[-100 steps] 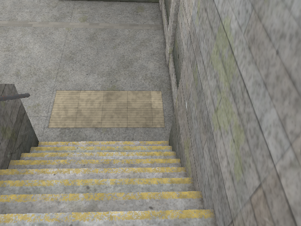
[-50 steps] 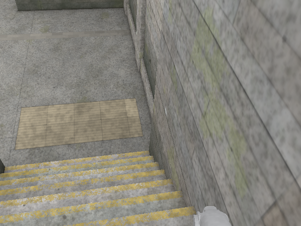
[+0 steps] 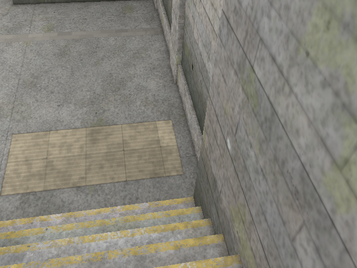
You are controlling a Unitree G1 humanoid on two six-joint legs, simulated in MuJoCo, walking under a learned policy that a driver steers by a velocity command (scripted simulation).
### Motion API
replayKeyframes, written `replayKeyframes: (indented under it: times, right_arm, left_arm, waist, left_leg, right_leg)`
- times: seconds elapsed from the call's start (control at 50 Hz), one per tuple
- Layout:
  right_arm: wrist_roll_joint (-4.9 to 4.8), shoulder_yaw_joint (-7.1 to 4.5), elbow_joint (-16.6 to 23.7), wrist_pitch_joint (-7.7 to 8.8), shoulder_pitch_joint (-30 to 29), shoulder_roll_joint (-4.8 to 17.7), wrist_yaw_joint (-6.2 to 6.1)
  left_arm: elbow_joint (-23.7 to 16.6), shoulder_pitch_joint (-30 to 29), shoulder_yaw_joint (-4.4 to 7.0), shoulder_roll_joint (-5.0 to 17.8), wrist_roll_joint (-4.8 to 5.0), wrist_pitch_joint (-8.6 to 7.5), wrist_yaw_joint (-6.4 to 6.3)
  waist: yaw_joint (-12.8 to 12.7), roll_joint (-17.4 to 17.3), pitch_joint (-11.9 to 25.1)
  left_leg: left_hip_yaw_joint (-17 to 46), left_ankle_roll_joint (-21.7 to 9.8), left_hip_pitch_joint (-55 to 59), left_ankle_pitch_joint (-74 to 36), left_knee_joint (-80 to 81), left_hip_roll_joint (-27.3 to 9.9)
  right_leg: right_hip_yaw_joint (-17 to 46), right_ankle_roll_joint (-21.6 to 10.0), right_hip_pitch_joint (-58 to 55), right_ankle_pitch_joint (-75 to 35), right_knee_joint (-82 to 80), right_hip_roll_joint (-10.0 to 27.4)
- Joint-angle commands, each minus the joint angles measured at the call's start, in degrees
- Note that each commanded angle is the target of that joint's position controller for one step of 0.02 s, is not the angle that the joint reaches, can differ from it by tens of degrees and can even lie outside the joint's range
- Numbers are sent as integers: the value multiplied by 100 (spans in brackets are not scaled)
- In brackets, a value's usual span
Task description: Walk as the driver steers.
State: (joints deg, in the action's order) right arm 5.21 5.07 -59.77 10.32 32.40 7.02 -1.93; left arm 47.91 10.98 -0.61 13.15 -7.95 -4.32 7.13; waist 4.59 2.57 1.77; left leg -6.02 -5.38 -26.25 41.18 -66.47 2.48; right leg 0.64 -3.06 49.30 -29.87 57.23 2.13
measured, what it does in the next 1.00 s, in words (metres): goes down: right foot 0.21 m lower, then left foot 0.22 m lower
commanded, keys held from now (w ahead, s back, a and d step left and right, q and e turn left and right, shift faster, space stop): w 1.00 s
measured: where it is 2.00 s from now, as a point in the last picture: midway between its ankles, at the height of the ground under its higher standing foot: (157, 231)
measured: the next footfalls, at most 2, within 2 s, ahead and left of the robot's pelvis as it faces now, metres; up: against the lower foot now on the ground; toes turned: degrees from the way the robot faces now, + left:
right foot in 0.12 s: +0.19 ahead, -0.09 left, -0.21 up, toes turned +0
left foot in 0.52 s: +0.39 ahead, +0.12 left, -0.43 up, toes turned +2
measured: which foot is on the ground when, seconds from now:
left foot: down 0.00-0.14, up 0.16-0.50, down 0.52-0.92, up 0.94-1.00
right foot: up 0.00-0.10, down 0.12-0.52, up 0.54-0.92, down 0.94-1.00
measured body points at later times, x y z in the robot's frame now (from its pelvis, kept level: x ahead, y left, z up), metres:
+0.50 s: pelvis +0.30 +0.02 -0.28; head +0.30 +0.04 +0.17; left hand +0.26 +0.21 -0.44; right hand +0.42 -0.22 -0.39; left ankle +0.38 +0.12 -1.02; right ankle +0.16 -0.09 -0.84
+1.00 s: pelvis +0.57 +0.02 -0.55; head +0.57 +0.03 -0.10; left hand +0.64 +0.27 -0.69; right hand +0.55 -0.24 -0.68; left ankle +0.44 +0.14 -0.99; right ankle +0.58 -0.05 -1.29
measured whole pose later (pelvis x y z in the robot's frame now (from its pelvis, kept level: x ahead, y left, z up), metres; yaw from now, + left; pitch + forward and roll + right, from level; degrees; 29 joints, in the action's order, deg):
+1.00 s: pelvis +0.57 +0.02 -0.55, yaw -1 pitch +2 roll +2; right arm 4.2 0.6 -55.8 4.3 22.9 14.1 5.8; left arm 54.3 17.6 1.1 16.6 -7.0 -5.6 4.9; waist 3.2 4.0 2.9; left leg -0.7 -4.3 -34.1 42.9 -112.6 5.1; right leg -1.2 -6.7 15.8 13.1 27.1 -1.8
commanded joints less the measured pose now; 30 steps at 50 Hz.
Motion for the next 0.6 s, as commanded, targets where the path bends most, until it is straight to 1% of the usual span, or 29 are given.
replayKeyframes:
  times: [0.02,0.04,0.06,0.08,0.1,0.12,0.14,0.16,0.18,0.2,0.22,0.24,0.26,0.28,0.3,0.32,0.34,0.38,0.4,0.42,0.44,0.46,0.48,0.5,0.52,0.54,0.56,0.58,0.6]
  right_arm:
    - [-258,-278,783,29,-337,1359,-64]
    - [-306,-304,746,-104,-129,1384,9]
    - [-280,-416,635,-249,-17,1697,73]
    - [-54,-475,731,-365,-705,1869,203]
    - [27,-457,772,-427,-597,1250,323]
    - [-158,-503,647,-474,-463,1458,506]
    - [131,-476,346,-470,-318,1357,832]
    - [-44,-453,480,-438,268,774,904]
    - [-201,-307,950,-476,-40,598,918]
    - [-270,-314,1345,-491,-665,759,794]
    - [-42,-231,1369,-578,-1300,436,630]
    - [43,-242,1202,-617,-1147,578,562]
    - [16,-386,856,-650,-933,949,608]
    - [244,-307,716,-705,-909,600,721]
    - [357,-288,718,-641,-809,561,810]
    - [343,-300,958,-656,-1300,707,859]
    - [233,-338,1095,-646,-1688,995,733]
    - [8,-411,1178,-627,-1678,1082,566]
    - [197,-405,1013,-685,-1043,1102,592]
    - [331,-459,998,-738,-1034,1275,617]
    - [259,-463,1269,-768,-1886,1307,639]
    - [70,-420,1571,-792,-3011,1215,648]
    - [50,-414,1408,-733,-2364,1159,616]
    - [233,-478,567,-673,-226,1171,603]
    - [-840,-781,296,-676,1111,1378,228]
    - [-55,-864,-137,-624,2104,2349,516]
    - [56,-1063,57,-550,1756,2442,577]
    - [280,-1050,111,-534,1069,2212,491]
    - [225,-927,-124,-621,650,1901,518]
  left_arm:
    - [-365,-860,36,649,72,58,-125]
    - [-455,-1257,18,592,20,89,-104]
    - [-494,-1243,-26,454,-11,123,-89]
    - [-203,-76,-92,257,-177,148,-86]
    - [595,1727,30,577,-166,35,-243]
    - [1002,2888,266,831,211,-108,-238]
    - [1148,3780,450,1048,283,-63,-260]
    - [742,2932,544,1475,283,-42,-237]
    - [850,2858,603,1532,156,-25,-261]
    - [797,2408,557,1258,214,-23,-265]
    - [874,1906,133,-116,45,-151,-327]
    - [975,1880,3,-509,48,-184,-386]
    - [777,1268,-179,-955,228,-260,-498]
    - [832,1159,-107,-550,299,-374,-535]
    - [650,940,-105,-268,360,-542,-576]
    - [842,1213,-89,-40,377,-652,-663]
    - [598,887,-88,105,419,-718,-798]
    - [576,857,-53,547,384,-637,-774]
    - [656,951,-21,817,369,-632,-685]
    - [646,1066,-38,812,449,-611,-609]
    - [616,1437,-106,533,567,-532,-653]
    - [687,1847,-163,237,644,-428,-718]
    - [734,1847,-115,492,438,-315,-670]
    - [815,1422,-27,751,127,-262,-414]
    - [832,1216,438,984,1018,50,-886]
    - [759,2446,84,233,375,-87,-64]
    - [183,1671,182,381,627,-148,151]
    - [-230,924,69,176,597,-168,149]
    - [-348,1091,-67,-188,519,-87,66]
  waist:
    - [153,-682,-742]
    - [337,-730,-932]
    - [404,-702,-973]
    - [-204,-946,-675]
    - [-454,153,-193]
    - [-978,723,-100]
    - [-1340,786,574]
    - [-637,709,1235]
    - [-820,436,1005]
    - [-914,45,146]
    - [-566,-1136,-409]
    - [-413,-788,-736]
    - [-212,-948,-749]
    - [-39,31,-527]
    - [107,-42,-227]
    - [-170,-89,-165]
    - [-362,-321,-15]
    - [-189,-203,-118]
    - [-9,4,-287]
    - [-90,-54,-612]
    - [-615,-321,-790]
    - [-1242,-139,-749]
    - [-990,-40,-359]
    - [-52,-68,-147]
    - [789,-975,454]
    - [451,-2852,1447]
    - [548,-1449,1092]
    - [609,-321,539]
    - [82,-442,-19]
  left_leg:
    - [2117,-546,-560,-784,1446,-1124]
    - [3093,-770,352,-1419,1422,-1319]
    - [3547,-930,874,-2042,1204,-1395]
    - [3887,-978,994,-2852,312,-1551]
    - [2896,-529,878,-3195,-1160,-816]
    - [1924,-105,258,-3522,-2589,-358]
    - [1502,127,-1821,-2216,-4960,-56]
    - [839,291,-4249,93,-5693,231]
    - [786,289,-5036,-221,-5810,-99]
    - [1346,426,-6094,-727,-5128,-466]
    - [1708,310,-6564,-2702,-2868,-1078]
    - [1692,332,-5523,-3327,-1766,-1466]
    - [1461,382,-3594,-4913,-204,-1523]
    - [973,365,-1681,-5713,-777,-1241]
    - [601,423,-209,-6348,-671,-922]
    - [952,468,-885,-6646,-394,-1066]
    - [981,447,-446,-7775,1470,-1027]
    - [368,687,1399,-7042,1727,-545]
    - [328,775,1223,-6601,1292,-435]
    - [461,817,299,-5772,1703,-542]
    - [593,774,-806,-5135,3271,-709]
    - [1107,570,-1647,-4884,4921,-1018]
    - [709,374,-429,-5414,4409,-799]
    - [550,283,2052,-6234,3644,-782]
    - [1008,-221,3334,-7337,4946,-1155]
    - [1380,-1444,6443,-10087,2402,-1871]
    - [2306,-1640,6661,-10460,2395,-2312]
    - [2294,-1274,6172,-8182,2406,-2465]
    - [3216,-1452,4584,-5447,2967,-2893]
  right_leg:
    - [-89,219,-1087,776,-2338,-136]
    - [192,141,-652,1496,-3353,-7]
    - [223,96,-617,2069,-3715,-100]
    - [655,-34,-1002,1707,-3202,163]
    - [213,-35,-2883,1616,-3982,-125]
    - [-545,-175,-4536,762,-5258,-329]
    - [232,-1095,-6942,406,-3293,425]
    - [1107,-1942,-8380,-958,-1512,1175]
    - [1926,-2215,-7873,109,-2040,1571]
    - [3288,-2341,-6856,3604,-2675,2307]
    - [2223,-1487,-5935,4391,-2599,1612]
    - [2180,-1664,-4381,3345,-2654,1613]
    - [1615,-1793,-2236,2982,-2801,1239]
    - [880,-1497,-583,3357,-2321,361]
    - [312,-1330,565,4057,-2168,-84]
    - [832,-1238,-127,4248,-1866,88]
    - [319,-882,-295,4793,-1362,-162]
    - [416,-776,658,5769,-861,-224]
    - [779,-948,330,5528,-248,-18]
    - [1246,-1016,-530,5302,255,274]
    - [1766,-1053,-1968,5112,446,418]
    - [2465,-1093,-3465,4795,634,542]
    - [2463,-1207,-3115,4554,1133,497]
    - [2054,-968,-1551,3802,2609,269]
    - [496,-782,-1259,3708,5256,-547]
    - [619,-193,1608,7910,7941,-1529]
    - [439,-126,3440,7576,7552,-1220]
    - [862,-135,4499,6810,6395,-684]
    - [1111,-125,4658,6004,5985,-4]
